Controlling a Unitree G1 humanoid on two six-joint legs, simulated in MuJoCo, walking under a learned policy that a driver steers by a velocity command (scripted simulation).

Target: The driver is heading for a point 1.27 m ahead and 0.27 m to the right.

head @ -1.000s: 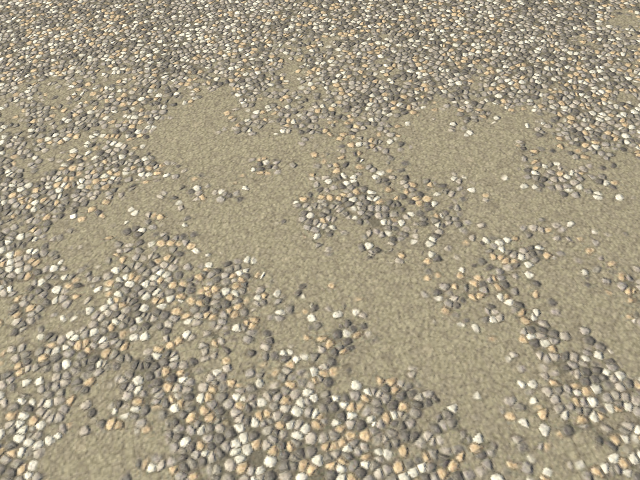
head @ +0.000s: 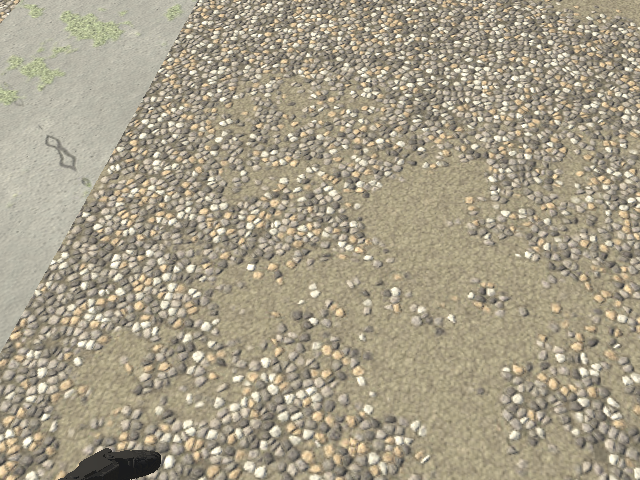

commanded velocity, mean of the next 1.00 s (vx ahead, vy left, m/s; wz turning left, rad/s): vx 0.05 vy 0.00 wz -0.04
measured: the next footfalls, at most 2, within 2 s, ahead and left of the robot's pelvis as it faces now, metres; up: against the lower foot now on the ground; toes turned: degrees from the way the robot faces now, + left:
left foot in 0.38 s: +0.10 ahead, +0.12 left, +0.00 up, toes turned +10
right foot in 0.78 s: +0.05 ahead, -0.08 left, +0.00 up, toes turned -3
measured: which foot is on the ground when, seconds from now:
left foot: up 0.00-0.36, down 0.38-0.78, up 0.80-1.00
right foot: down 0.00-0.38, up 0.40-0.76, down 0.78-1.00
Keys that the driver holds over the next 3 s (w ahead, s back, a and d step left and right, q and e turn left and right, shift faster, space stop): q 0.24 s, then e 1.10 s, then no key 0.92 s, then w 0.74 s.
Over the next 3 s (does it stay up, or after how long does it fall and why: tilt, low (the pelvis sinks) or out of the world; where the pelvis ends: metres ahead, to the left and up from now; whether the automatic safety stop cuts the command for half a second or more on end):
stays up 0.27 -0.06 0.00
